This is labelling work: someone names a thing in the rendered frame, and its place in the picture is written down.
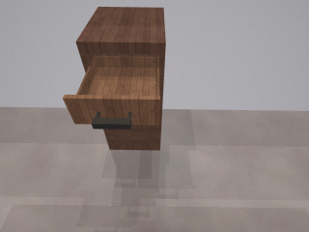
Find cabinet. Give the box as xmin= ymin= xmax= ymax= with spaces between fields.
xmin=76 ymin=7 xmax=166 ymax=151

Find drawer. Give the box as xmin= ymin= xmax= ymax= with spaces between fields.
xmin=63 ymin=56 xmax=160 ymax=126

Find handle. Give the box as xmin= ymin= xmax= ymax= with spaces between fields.
xmin=92 ymin=111 xmax=131 ymax=130

